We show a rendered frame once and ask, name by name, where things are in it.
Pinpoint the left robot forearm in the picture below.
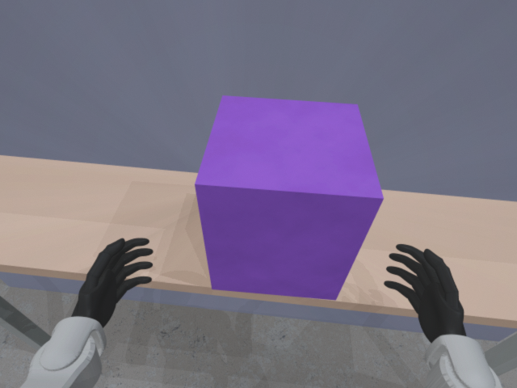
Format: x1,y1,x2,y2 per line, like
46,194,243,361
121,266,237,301
20,316,107,388

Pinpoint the right robot forearm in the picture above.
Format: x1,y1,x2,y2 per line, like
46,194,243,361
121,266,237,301
425,335,503,388

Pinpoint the robot right hand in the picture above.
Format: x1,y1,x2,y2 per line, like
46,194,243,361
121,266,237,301
384,244,466,343

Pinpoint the table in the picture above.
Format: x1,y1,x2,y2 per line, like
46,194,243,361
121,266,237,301
0,155,517,388

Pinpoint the robot left hand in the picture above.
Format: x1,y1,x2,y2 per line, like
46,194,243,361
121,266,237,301
71,238,153,328

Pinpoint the carton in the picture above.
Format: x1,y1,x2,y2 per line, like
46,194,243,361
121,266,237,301
195,95,384,300

